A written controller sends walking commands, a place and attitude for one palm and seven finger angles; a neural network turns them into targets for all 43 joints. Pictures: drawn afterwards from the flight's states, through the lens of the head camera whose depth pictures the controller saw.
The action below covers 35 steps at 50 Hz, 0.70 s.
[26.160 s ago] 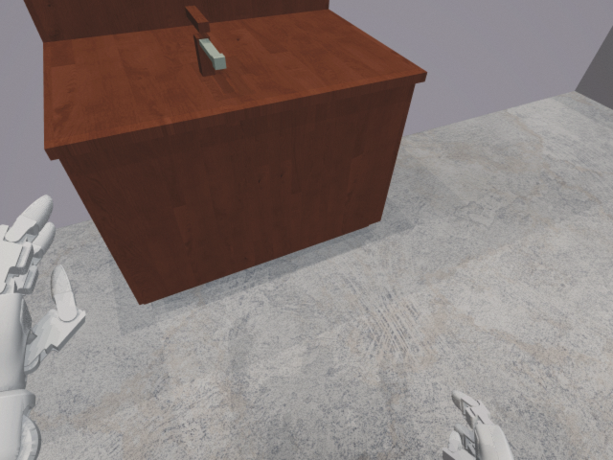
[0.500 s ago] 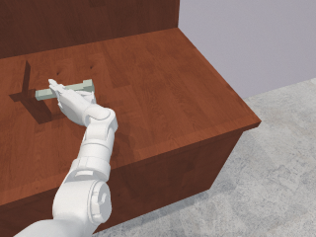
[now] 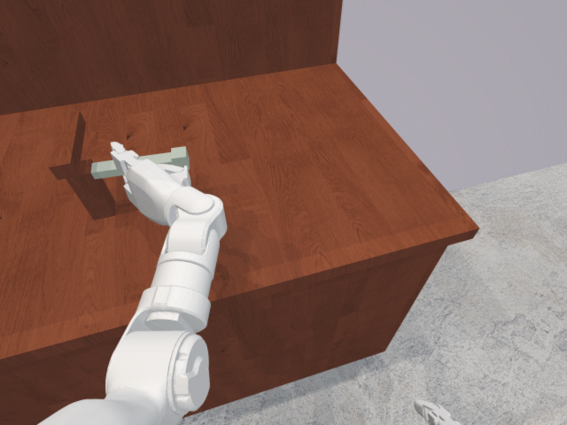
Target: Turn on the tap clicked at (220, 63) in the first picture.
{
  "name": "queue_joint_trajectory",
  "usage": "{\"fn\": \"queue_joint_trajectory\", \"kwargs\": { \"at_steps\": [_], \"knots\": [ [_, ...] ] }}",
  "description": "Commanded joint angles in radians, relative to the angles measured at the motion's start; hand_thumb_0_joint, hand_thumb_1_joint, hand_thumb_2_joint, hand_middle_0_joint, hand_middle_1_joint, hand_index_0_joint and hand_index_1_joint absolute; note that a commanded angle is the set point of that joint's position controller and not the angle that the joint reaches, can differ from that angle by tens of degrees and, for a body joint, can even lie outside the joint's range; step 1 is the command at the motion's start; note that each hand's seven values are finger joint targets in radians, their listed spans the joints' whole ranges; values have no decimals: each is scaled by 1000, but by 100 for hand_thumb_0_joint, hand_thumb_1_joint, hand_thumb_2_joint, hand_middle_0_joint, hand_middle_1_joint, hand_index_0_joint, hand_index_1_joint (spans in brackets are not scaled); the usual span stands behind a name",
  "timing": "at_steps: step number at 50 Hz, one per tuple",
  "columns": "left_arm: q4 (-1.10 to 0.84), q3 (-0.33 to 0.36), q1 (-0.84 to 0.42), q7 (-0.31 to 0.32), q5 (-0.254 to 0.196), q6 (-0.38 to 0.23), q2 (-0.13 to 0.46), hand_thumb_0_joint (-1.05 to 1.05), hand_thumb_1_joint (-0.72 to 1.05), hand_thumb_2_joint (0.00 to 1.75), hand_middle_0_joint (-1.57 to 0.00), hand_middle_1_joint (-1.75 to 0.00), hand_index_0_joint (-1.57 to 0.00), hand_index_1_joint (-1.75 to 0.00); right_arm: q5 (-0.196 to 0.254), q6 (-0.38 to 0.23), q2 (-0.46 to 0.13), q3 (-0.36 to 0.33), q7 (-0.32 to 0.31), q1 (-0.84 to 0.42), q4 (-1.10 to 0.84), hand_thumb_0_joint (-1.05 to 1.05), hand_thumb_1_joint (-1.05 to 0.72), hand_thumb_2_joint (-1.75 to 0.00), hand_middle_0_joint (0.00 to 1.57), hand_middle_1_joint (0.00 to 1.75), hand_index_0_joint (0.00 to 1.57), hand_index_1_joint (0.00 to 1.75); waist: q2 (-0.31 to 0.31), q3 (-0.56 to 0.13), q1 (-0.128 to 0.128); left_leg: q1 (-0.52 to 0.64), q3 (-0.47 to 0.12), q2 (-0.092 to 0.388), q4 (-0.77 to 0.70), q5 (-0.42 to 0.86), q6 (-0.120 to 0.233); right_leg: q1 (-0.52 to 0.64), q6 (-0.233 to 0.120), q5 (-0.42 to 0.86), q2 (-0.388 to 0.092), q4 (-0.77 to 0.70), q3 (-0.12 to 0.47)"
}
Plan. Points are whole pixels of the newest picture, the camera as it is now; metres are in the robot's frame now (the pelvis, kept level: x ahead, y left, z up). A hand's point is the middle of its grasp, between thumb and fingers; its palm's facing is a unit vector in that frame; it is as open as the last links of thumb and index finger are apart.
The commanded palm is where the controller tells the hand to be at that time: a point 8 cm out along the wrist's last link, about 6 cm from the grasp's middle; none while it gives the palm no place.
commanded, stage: lift the hand up off the lever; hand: left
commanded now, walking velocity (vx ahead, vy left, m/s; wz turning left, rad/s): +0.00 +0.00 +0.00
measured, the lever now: (180, 159) +0.50 +0.19 +0.11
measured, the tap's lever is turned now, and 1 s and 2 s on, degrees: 85 85 85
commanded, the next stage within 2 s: draw the hand back beside the body in 1.36 s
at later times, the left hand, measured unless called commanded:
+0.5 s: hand (180, 163) +0.44 +0.17 +0.15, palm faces +0.80 -0.59 -0.12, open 7.8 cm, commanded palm +0.39 +0.18 +0.16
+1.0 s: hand (175, 156) +0.43 +0.17 +0.17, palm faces +0.78 -0.62 -0.09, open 7.8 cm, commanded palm +0.37 +0.18 +0.18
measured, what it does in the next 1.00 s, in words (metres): stands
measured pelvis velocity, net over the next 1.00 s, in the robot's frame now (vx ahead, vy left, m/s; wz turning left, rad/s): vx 0.01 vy -0.01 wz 0.00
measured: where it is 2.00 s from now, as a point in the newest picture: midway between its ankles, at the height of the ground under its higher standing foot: outside the picture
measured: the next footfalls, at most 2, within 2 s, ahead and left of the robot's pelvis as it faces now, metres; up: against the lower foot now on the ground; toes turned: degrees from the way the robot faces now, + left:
none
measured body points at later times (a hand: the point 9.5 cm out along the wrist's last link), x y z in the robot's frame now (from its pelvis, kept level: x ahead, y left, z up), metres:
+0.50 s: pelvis +0.00 -0.01 +0.01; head +0.01 -0.03 +0.45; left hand +0.40 +0.19 +0.16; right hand +0.12 -0.25 -0.13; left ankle -0.01 +0.12 -0.72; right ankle +0.02 -0.06 -0.72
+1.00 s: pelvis +0.01 -0.01 +0.01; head +0.00 -0.03 +0.46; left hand +0.38 +0.19 +0.18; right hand +0.16 -0.24 -0.11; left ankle -0.01 +0.12 -0.72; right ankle +0.02 -0.06 -0.72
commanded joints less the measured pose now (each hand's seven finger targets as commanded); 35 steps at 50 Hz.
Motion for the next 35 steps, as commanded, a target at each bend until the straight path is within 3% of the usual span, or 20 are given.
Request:
{"fn": "queue_joint_trajectory", "kwargs": {
  "at_steps": [1, 2, 6, 7, 9, 11, 12, 13, 15, 17, 21, 22, 26, 27, 31, 32, 35],
  "knots": [
    [-238, -34, -475, 10, 36, -38, 148, 0, 90, 90, -15, -15, -15, -15, 8, -27, -117, -31, -10, -50, -120, 0, -90, -90, 20, 30, 20, 30, -89, -334, -12, 50, 25, 7, -53, 283, -5, 288, 83, 309, -73, -93, 78],
    [-238, 3, -454, 7, 30, -38, 184, 0, 90, 90, -15, -15, -15, -15, 11, -26, -122, -33, -16, -55, -123, 0, -90, -90, 20, 30, 20, 30, -106, -334, 2, 40, 21, 5, -62, 277, -3, 307, 82, 304, -72, -96, 77],
    [-217, -12, -479, -4, 28, -22, 183, 0, 90, 90, -15, -15, -15, -15, 17, -28, -120, -26, -25, -67, -116, 0, -90, -90, 20, 30, 20, 30, -117, -281, -17, 17, 28, 3, -75, 200, 8, 295, 96, 230, -86, -138, 102],
    [-217, -6, -475, -9, 32, -21, 196, 0, 90, 90, -15, -15, -15, -15, 19, -29, -122, -28, -28, -76, -113, 0, -90, -90, 20, 30, 20, 30, -88, -274, -10, 22, 26, 1, -79, 187, 9, 285, 87, 185, -80, -144, 100],
    [-210, -60, -532, -12, 38, -18, 154, 0, 90, 90, -15, -15, -15, -15, 19, -38, -118, -24, -26, -80, -106, 0, -90, -90, 20, 30, 20, 30, -56, -257, -31, 36, 28, 2, -82, 152, 10, 242, 85, 104, -78, -160, 102],
    [-194, -65, -547, -12, 35, -18, 152, 0, 90, 90, -15, -15, -15, -15, 20, -48, -119, -26, -26, -71, -99, 0, -90, -90, 20, 30, 20, 30, -59, -252, -35, 42, 25, 0, -83, 133, 13, 229, 85, 62, -75, -171, 105],
    [-208, -34, -539, -14, 29, -23, 188, 0, 90, 90, -15, -15, -15, -15, 22, -47, -124, -30, -30, -76, -100, 0, -90, -90, 20, 30, 20, 30, -42, -268, -24, 40, 23, -3, -85, 129, 13, 240, 81, 50, -73, -172, 108],
    [-216, -65, -560, -17, 28, -24, 159, 0, 90, 90, -15, -15, -15, -15, 24, -50, -119, -26, -30, -75, -100, 0, -90, -90, 20, 30, 20, 30, -31, -280, -29, 52, 21, -3, -88, 143, 12, 246, 80, 79, -74, -165, 106],
    [-202, -58, -552, -16, 15, -23, 158, 0, 90, 90, -15, -15, -15, -15, 23, -53, -120, -27, -29, -68, -99, 0, -90, -90, 20, 30, 20, 30, -58, -288, -30, 50, 22, -4, -87, 150, 12, 260, 88, 114, -78, -165, 108],
    [-192, -8, -509, -17, 8, -20, 204, 0, 90, 90, -15, -15, -15, -15, 25, -50, -127, -30, -34, -67, -98, 0, -90, -90, 20, 30, 20, 30, -63, -299, -9, 43, 19, -7, -94, 163, 11, 287, 87, 147, -78, -160, 106],
    [-194, -6, -508, -16, 4, -5, 199, 0, 90, 90, -15, -15, -15, -15, 26, -42, -128, -27, -32, -61, -106, 0, -90, -90, 20, 30, 20, 30, -107, -306, -11, 43, 25, -2, -100, 198, 11, 321, 97, 235, -89, -156, 107],
    [-191, 22, -478, -17, 6, -3, 225, 0, 90, 90, -15, -15, -15, -15, 26, -39, -131, -31, -35, -66, -106, 0, -90, -90, 20, 30, 20, 30, -89, -308, 4, 47, 24, -2, -106, 210, 11, 324, 90, 238, -81, -150, 100],
    [-250, -28, -499, -15, 15, 1, 175, 0, 90, 90, -15, -15, -15, -15, 23, -43, -125, -31, -26, -60, -113, 0, -90, -90, 20, 30, 20, 30, -84, -323, -6, 87, 33, 3, -104, 256, 9, 330, 90, 296, -79, -143, 91],
    [-264, 15, -472, -16, 12, -1, 221, 0, 90, 90, -15, -15, -15, -15, 24, -41, -131, -34, -29, -64, -117, 0, -90, -90, 20, 30, 20, 30, -82, -340, 11, 91, 31, 1, -105, 269, 10, 349, 89, 315, -77, -139, 92],
    [-289, -42, -466, -26, 6, 23, 162, 0, 90, 90, -15, -15, -15, -15, 28, -42, -124, -28, -26, -77, -123, 0, -90, -90, 20, 30, 20, 30, -95, -308, 1, 97, 37, 4, -115, 266, 8, 348, 93, 320, -84, -151, 94],
    [-281, -6, -443, -28, 3, 26, 200, 0, 90, 90, -15, -15, -15, -15, 29, -41, -129, -32, -31, -83, -119, 0, -90, -90, 20, 30, 20, 30, -94, -299, 11, 99, 32, 3, -118, 263, 10, 346, 89, 300, -78, -154, 89],
    [-299, -41, -459, -34, -3, 41, 166, 0, 90, 90, -15, -15, -15, -15, 33, -43, -123, -26, -31, -94, -121, 0, -90, -90, 20, 30, 20, 30, -103, -285, 5, 102, 37, 4, -124, 254, 9, 349, 93, 296, -85, -166, 95]
  ]
}}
